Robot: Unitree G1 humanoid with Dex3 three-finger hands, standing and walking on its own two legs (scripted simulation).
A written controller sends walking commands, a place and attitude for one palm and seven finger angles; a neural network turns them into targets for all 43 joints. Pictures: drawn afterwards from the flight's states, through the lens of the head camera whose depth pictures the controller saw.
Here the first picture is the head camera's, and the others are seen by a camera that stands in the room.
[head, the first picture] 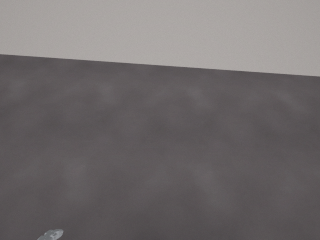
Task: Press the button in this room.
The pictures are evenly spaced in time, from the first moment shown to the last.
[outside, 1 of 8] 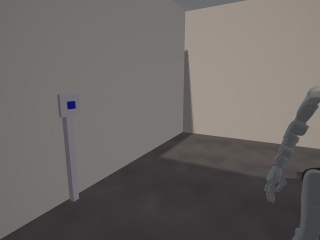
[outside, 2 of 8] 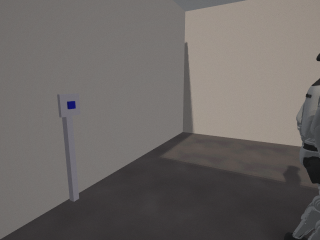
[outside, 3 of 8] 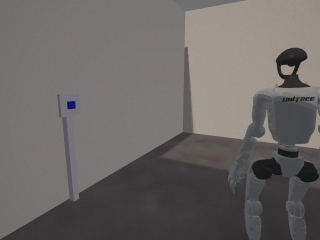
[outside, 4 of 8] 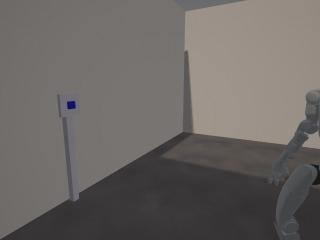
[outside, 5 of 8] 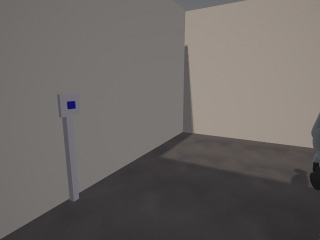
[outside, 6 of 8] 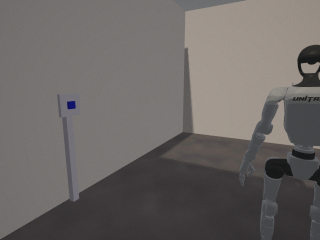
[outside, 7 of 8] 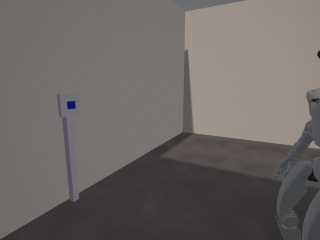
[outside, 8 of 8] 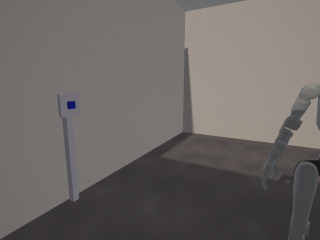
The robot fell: no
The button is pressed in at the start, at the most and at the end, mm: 0 0 0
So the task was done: no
